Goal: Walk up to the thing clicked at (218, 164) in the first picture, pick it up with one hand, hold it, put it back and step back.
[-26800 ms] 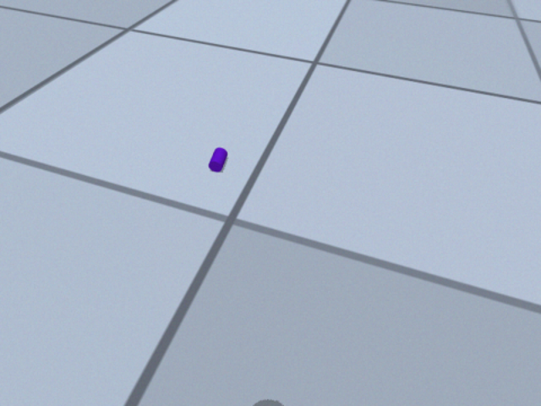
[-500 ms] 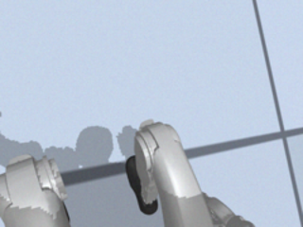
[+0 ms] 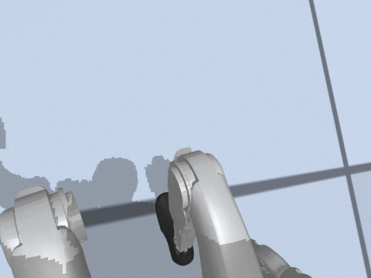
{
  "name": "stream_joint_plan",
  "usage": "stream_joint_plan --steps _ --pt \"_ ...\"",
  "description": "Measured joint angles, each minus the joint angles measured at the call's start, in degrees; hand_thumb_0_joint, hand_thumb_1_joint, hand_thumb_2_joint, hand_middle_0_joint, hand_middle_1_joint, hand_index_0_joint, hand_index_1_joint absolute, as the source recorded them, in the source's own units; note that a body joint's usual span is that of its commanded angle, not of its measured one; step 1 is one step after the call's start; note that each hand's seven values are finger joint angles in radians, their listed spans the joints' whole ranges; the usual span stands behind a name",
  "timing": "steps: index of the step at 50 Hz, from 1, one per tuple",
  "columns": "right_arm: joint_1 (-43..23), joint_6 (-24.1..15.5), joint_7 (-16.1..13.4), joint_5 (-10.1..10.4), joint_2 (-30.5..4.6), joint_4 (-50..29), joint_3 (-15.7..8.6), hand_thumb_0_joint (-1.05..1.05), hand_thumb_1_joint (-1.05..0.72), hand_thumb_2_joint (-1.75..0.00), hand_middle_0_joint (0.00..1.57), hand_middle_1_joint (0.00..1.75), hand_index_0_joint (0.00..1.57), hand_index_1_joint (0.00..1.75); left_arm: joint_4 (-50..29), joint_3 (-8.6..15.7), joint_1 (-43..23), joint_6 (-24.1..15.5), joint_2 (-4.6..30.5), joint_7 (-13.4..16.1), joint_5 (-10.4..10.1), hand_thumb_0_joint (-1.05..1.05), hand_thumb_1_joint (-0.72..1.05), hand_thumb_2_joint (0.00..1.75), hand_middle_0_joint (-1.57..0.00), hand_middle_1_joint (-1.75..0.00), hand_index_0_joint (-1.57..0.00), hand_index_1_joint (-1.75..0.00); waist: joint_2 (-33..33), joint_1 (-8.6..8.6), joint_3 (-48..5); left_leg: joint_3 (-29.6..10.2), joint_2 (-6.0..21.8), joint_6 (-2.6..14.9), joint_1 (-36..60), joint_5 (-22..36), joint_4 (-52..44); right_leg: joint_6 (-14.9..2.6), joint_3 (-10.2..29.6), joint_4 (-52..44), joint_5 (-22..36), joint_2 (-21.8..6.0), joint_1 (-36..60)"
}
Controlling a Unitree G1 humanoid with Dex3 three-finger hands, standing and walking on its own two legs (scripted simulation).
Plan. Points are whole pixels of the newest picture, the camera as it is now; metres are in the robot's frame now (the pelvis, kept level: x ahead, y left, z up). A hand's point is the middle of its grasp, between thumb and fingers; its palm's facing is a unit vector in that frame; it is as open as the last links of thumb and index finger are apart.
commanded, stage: withdraw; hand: left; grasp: from above
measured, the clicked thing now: out of the picture +0.43 +0.33 -0.26
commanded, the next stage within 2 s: home in 0.78 s
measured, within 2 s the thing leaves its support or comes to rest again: neither
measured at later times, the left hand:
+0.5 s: hand out of the picture +0.39 +0.33 -0.05, palm faces -0.54 -0.14 -0.83, open 13.9 cm
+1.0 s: hand out of the picture +0.43 +0.35 -0.10, palm faces -0.36 -0.06 -0.93, open 13.7 cm
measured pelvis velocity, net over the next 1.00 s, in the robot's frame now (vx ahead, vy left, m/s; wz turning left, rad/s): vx -0.02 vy -0.01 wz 0.10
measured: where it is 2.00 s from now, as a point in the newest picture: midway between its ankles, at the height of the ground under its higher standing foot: (131, 266)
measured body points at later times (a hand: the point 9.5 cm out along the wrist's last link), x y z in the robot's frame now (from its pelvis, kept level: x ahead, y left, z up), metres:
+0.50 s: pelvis -0.01 -0.01 +0.08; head +0.20 +0.06 +0.48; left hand +0.42 +0.34 +0.00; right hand +0.11 -0.27 -0.04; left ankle +0.06 +0.13 -0.26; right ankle +0.11 -0.14 -0.26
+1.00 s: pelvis -0.02 -0.01 +0.03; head +0.21 +0.08 +0.41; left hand +0.45 +0.35 -0.05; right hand +0.05 -0.26 -0.08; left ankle +0.05 +0.13 -0.26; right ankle +0.11 -0.14 -0.26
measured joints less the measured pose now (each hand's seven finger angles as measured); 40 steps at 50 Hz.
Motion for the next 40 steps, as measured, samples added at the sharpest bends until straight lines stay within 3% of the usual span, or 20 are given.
stream_joint_plan --steps 4,8,15,19,23,26,29,34,40 --pt "1.1 0.3 1.2 1.1 0.7 0.1 -1.7 0.00 -0.90 -0.90 0.20 0.30 0.20 0.30 -5.2 2.3 1.8 3.3 -3.1 0.9 -1.6 0.00 -0.49 0.98 -0.09 -1.00 -0.09 -0.99 1.6 1.19 -2.8 0.6 0.0 0.07 -0.6 0.0 -0.6 -0.38 0.3 -0.2 -0.2 -0.3 -0.7" --pt "1.8 1.5 2.0 3.4 1.5 0.9 -4.4 0.00 -0.90 -0.90 0.20 0.30 0.20 0.30 -9.7 1.5 2.5 8.1 -6.2 -1.6 -5.0 0.00 -0.50 0.99 -0.08 -1.00 -0.09 -1.00 4.2 2.99 -6.7 2.1 0.0 0.43 -1.0 0.4 -2.3 -0.65 1.3 -1.1 -0.5 -0.9 -1.2" --pt "2.3 5.8 0.6 8.5 2.1 1.1 -9.3 0.00 -0.90 -0.90 0.20 0.30 0.20 0.30 -17.9 -5.3 2.4 14.0 -10.5 -15.6 -12.2 0.00 -0.51 1.01 -0.09 -1.01 -0.09 -1.02 8.2 7.36 -11.2 5.9 0.5 1.37 2.7 1.3 -8.9 -0.17 3.9 -5.5 -0.8 -1.9 1.7" --pt "2.8 8.2 -1.6 10.7 1.7 -0.2 -10.3 0.00 -0.91 -0.90 0.20 0.30 0.20 0.30 -21.1 -9.5 2.3 13.9 -12.4 -24.3 -15.3 0.00 -0.51 1.02 -0.09 -1.02 -0.08 -1.03 9.1 9.06 -11.8 7.4 0.6 1.39 6.7 2.2 -13.6 -0.22 4.7 -9.2 -0.3 -2.5 5.0" --pt "3.2 9.9 -4.2 11.8 0.8 -2.0 -9.9 0.00 -0.91 -0.90 0.20 0.30 0.20 0.30 -22.3 -11.1 3.0 11.6 -13.8 -29.5 -16.5 0.00 -0.51 1.02 -0.10 -1.02 -0.09 -1.04 8.8 9.28 -10.9 7.8 0.6 1.15 10.0 3.4 -17.4 -0.01 4.7 -12.3 0.7 -2.9 8.0" --pt "3.6 10.7 -6.0 11.8 0.1 -3.1 -9.3 0.00 -0.91 -0.90 0.20 0.30 0.20 0.30 -21.5 -10.6 3.5 8.5 -14.3 -30.4 -15.8 0.00 -0.51 1.02 -0.10 -1.02 -0.09 -1.03 7.6 8.89 -10.2 7.6 0.5 0.90 11.0 4.3 -18.9 -0.39 4.4 -13.6 1.6 -3.0 8.8" --pt "3.8 11.1 -7.2 11.3 -0.7 -3.3 -8.8 0.00 -0.91 -0.90 0.20 0.30 0.20 0.30 -20.3 -9.5 4.2 4.5 -14.0 -28.7 -13.2 0.00 -0.50 1.02 -0.11 -1.01 -0.10 -1.03 6.2 8.13 -9.8 7.1 0.3 0.45 10.5 5.2 -18.9 -0.84 4.0 -13.4 2.3 -3.1 8.2" --pt "3.4 11.4 -7.9 9.5 -1.5 -2.2 -8.0 0.00 -0.91 -0.90 0.20 0.30 0.20 0.30 -14.7 -7.6 2.6 -0.4 -11.5 -21.5 -6.4 0.00 -0.49 1.01 -0.13 -0.99 -0.11 -1.01 4.1 6.33 -9.1 6.3 -0.3 -0.45 7.7 6.1 -15.9 -1.26 3.6 -10.3 3.0 -3.1 5.5" --pt "2.5 10.2 -8.2 7.1 -0.4 -1.1 -7.0 0.00 -0.91 -0.90 0.20 0.30 0.20 0.30 -6.6 -4.6 -1.8 -0.5 -7.3 -13.2 -1.6 0.00 -0.50 1.00 -0.13 -0.99 -0.12 -1.01 3.3 4.04 -7.2 5.5 -0.9 -0.68 3.3 7.2 -11.5 -1.18 3.5 -6.4 3.9 -2.8 1.5"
